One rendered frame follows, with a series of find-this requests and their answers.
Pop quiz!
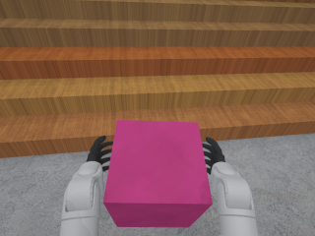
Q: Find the robot left forearm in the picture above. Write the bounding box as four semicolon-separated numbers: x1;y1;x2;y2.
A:
59;161;104;236

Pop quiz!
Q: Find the carton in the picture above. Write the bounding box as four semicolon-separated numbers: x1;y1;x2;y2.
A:
103;120;213;228

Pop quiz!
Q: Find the robot left hand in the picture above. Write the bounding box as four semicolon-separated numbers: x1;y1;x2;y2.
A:
86;135;113;172

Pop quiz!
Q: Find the robot right hand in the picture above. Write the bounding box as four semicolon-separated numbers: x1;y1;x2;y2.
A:
202;137;225;175

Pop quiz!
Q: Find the robot right forearm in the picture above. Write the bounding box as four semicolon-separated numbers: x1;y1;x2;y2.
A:
211;161;259;236

